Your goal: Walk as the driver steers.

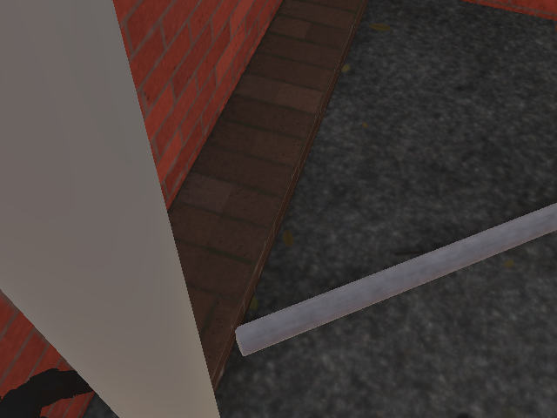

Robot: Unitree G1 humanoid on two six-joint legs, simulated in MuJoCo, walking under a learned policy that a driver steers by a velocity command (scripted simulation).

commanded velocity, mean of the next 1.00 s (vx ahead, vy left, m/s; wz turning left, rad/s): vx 0.14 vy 0.00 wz -0.89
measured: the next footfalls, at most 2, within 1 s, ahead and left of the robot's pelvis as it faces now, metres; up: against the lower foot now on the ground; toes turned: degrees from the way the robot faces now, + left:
right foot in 0.14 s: +0.16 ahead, -0.09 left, +0.00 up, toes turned -4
left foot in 0.44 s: +0.01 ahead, +0.12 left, +0.00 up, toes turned -29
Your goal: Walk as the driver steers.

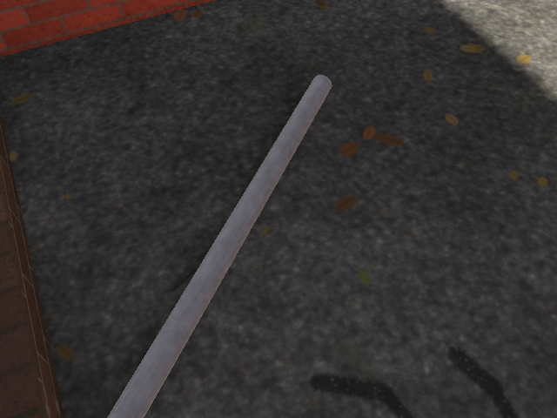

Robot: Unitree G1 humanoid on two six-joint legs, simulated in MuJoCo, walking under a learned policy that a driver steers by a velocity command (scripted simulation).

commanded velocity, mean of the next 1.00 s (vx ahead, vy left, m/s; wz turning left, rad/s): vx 0.79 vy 0.00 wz -0.60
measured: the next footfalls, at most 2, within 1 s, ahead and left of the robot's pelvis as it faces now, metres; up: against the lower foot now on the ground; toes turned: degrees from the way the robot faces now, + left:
left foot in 0.42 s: +0.41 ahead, +0.16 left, +0.00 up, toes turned -3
right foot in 0.86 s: +0.65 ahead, -0.23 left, +0.00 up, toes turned -30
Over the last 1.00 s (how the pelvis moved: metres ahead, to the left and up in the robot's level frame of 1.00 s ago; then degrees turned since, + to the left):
0.04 -0.03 -0.02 -50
